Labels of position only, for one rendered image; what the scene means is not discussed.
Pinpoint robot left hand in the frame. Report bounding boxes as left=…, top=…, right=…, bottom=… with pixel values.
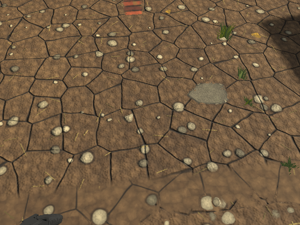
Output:
left=20, top=214, right=63, bottom=225

